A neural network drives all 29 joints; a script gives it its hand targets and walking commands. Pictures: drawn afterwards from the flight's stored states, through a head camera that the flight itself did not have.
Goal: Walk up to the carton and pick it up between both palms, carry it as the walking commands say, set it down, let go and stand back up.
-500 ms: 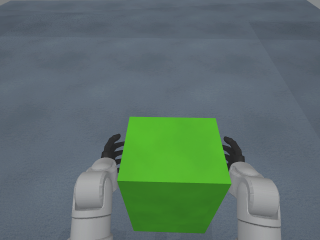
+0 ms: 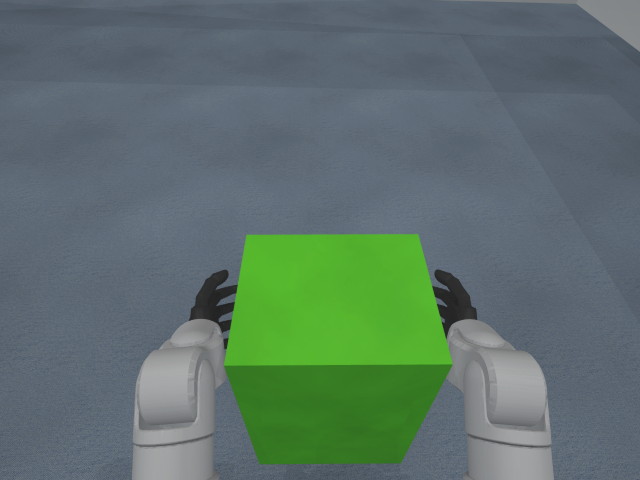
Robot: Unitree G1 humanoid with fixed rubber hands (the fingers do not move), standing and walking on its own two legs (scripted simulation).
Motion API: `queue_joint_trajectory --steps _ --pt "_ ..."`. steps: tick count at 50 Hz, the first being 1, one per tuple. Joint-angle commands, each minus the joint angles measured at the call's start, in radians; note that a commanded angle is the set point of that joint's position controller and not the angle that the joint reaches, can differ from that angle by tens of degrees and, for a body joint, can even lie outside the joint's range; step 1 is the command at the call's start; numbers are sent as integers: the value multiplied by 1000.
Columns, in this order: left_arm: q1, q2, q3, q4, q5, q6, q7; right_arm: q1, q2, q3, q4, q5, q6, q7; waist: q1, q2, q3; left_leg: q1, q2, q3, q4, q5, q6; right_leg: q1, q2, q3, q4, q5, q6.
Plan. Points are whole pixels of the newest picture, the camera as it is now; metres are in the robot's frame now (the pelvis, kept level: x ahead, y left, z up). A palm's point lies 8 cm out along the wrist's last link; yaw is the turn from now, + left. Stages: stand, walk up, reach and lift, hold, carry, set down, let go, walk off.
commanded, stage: carry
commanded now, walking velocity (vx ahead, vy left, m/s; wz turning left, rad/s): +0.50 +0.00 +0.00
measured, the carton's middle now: (331, 360) +0.28 +0.00 +0.01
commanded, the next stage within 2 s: none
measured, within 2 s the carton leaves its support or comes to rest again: neither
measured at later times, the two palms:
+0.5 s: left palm (255, 164) +0.58 +0.13 +0.08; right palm (423, 162) +0.61 -0.15 +0.07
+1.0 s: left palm (250, 104) +0.76 +0.16 +0.09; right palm (395, 103) +0.77 -0.12 +0.09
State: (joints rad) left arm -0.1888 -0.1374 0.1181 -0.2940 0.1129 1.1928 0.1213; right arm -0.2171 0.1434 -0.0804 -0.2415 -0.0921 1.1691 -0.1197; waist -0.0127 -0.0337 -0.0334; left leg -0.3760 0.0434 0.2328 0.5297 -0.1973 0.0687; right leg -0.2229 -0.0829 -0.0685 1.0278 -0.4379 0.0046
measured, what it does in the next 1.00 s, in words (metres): walks ahead: right foot, then left foot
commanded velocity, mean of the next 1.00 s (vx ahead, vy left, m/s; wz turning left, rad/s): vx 0.16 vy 0.00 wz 0.00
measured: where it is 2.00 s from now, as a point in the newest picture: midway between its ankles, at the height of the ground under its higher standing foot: (321, 424)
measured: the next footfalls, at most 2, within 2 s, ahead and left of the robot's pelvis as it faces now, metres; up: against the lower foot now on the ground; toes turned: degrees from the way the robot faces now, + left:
right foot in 0.36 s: +0.42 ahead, -0.11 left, +0.00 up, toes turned -11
left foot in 0.72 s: +0.52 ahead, +0.10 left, +0.00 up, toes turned +10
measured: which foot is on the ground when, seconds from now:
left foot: down 0.00-0.38, up 0.40-0.70, down 0.72-1.00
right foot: up 0.00-0.34, down 0.36-1.00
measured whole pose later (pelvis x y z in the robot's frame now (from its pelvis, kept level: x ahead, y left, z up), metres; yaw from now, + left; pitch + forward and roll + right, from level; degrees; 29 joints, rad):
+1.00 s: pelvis +0.49 +0.01 +0.00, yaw +1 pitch +4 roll +0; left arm -0.21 -0.14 0.12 -0.25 0.11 1.18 0.12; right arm -0.23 0.14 -0.10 -0.22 -0.10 1.17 -0.12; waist 0.00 -0.03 -0.10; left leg -0.31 0.02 0.20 0.53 -0.28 0.05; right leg -0.16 -0.09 -0.15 0.53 -0.39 0.05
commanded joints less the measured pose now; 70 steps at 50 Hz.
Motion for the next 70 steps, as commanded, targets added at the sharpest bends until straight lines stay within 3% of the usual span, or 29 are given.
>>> queue_joint_trajectory --steps 1,2,4,10,13,15,17,18,19,20,21,22,23,24,25,30,32,35,36,37,38,39,45,51,54,58,63,68,70 --pt "-456 -1014 -762 -60 -429 -16 -277 -402 1017 694 -94 403 -8 266 -5 102 -324 551 312 -454 -238 336 109 -412 -30 73 192 65 -19" --pt "-454 -1024 -760 -72 -427 -29 -270 -406 1021 697 -107 410 -14 269 -3 114 -315 516 291 -383 -262 305 83 -395 -45 64 128 99 -10" --pt "-432 -1014 -758 -80 -415 -44 -259 -394 1004 694 -117 415 -21 272 -3 147 -303 493 267 -296 -299 298 74 -382 -34 12 24 128 -2" --pt "-364 -963 -757 -70 -398 -34 -249 -334 919 682 -112 396 -8 276 -4 185 -176 460 200 -120 -344 372 56 -353 -2 -111 -360 285 11" --pt "-392 -950 -758 -75 -406 -22 -253 -347 898 682 -119 387 2 275 -10 209 -141 439 199 -85 -320 393 37 -268 23 -143 -477 353 1" --pt "-416 -939 -753 -70 -414 -12 -258 -368 889 687 -124 386 12 271 -8 201 -160 452 189 -57 -217 491 13 -185 42 -158 -526 353 -12" --pt "-401 -942 -745 -42 -418 -3 -263 -396 887 695 -121 385 23 267 20 139 -246 366 129 7 53 562 -26 89 92 -216 -597 340 -28" --pt "-402 -950 -740 -27 -419 1 -266 -410 885 696 -110 383 29 267 43 77 -309 229 100 14 256 456 -51 259 10 -113 -592 338 -46" --pt "-388 -927 -722 7 -400 3 -263 -415 891 708 -86 383 45 271 46 -192 -354 1 -20 4 531 142 -89 378 -224 289 -702 377 -138" --pt "-382 -920 -692 21 -395 1 -268 -414 897 700 -79 381 42 269 42 -309 -356 -161 -73 -112 691 -237 -75 429 -326 454 -772 558 -224" --pt "-400 -961 -705 10 -411 -3 -273 -393 930 687 -66 378 29 269 37 -201 -370 -185 -7 -197 747 -265 -54 418 -326 372 -741 734 -235" --pt "-415 -1004 -705 -1 -420 -12 -275 -413 963 691 -89 384 19 267 36 -104 -371 -188 20 -213 743 -249 -50 390 -311 292 -712 887 -229" --pt "-435 -1032 -710 -30 -431 -23 -276 -434 987 696 -109 393 9 266 36 -35 -369 -176 46 -224 657 -213 -54 357 -290 209 -715 902 -202" --pt "-442 -1052 -722 -51 -439 -29 -276 -434 1005 697 -119 395 -1 264 33 -22 -362 -131 62 -218 499 -196 -61 306 -252 125 -730 840 -163" --pt "-452 -1053 -730 -72 -447 -36 -276 -447 1006 709 -142 399 -12 259 32 -56 -350 -88 43 -185 396 -193 -69 273 -226 73 -729 869 -141" --pt "-365 -972 -741 -73 -425 -30 -279 -330 958 713 -116 367 -15 235 26 -130 -350 16 -11 -96 107 -59 -87 261 -185 -46 -685 1012 -139" --pt "-359 -965 -736 -67 -415 -25 -279 -351 946 722 -122 370 -8 238 29 -138 -340 41 -11 -83 51 19 -86 246 -177 -60 -664 942 -122" --pt "-381 -951 -727 -53 -405 -18 -275 -393 932 723 -118 383 5 252 13 -76 -306 195 21 -79 -161 255 -84 145 -132 -81 -592 646 -49" --pt "-376 -941 -722 -37 -396 -15 -273 -408 924 715 -104 386 11 258 14 -36 -312 274 74 -124 -139 333 -72 86 -115 -85 -547 513 -20" --pt "-368 -928 -720 -27 -387 -9 -269 -394 909 699 -71 384 16 263 24 47 -308 312 146 -197 -84 553 -46 32 -73 -90 -511 357 10" --pt "-393 -925 -724 -39 -386 -1 -266 -379 908 691 -38 386 18 268 21 121 -316 348 214 -268 -75 625 6 -6 -60 -52 -518 246 36" --pt "-422 -931 -733 -43 -392 6 -266 -372 912 678 -10 386 20 272 17 164 -309 339 233 -302 -95 589 23 -10 -56 -41 -524 176 42" --pt "-467 -972 -725 12 -410 1 -270 -396 950 656 3 381 10 266 11 91 -340 323 155 -192 -3 755 -28 70 -67 -40 -514 482 40" --pt "-458 -993 -723 8 -409 -13 -266 -410 957 662 -39 381 -3 260 10 106 -369 400 168 -187 1 922 -6 37 -35 -66 -511 370 50" --pt "-442 -992 -718 3 -406 -18 -264 -405 951 667 -58 380 -6 258 11 71 -375 386 152 -174 13 851 -15 78 -45 -66 -544 497 46" --pt "-425 -991 -712 2 -400 -23 -262 -410 946 677 -68 382 -8 259 13 10 -376 323 111 -150 16 628 -44 135 -84 -54 -518 762 29" --pt "-422 -980 -707 10 -389 -20 -260 -412 938 677 -44 387 -4 263 16 26 -341 317 113 -160 -6 590 -36 108 -84 -53 -530 648 25" --pt "-438 -975 -703 25 -389 -19 -263 -417 932 667 -20 386 -6 262 15 7 -301 265 107 -156 -6 456 -46 124 -100 -44 -552 700 14" --pt "-442 -978 -703 27 -389 -20 -263 -430 931 668 -21 389 -7 262 15 7 -290 268 103 -150 -17 436 -47 103 -94 -47 -552 657 10"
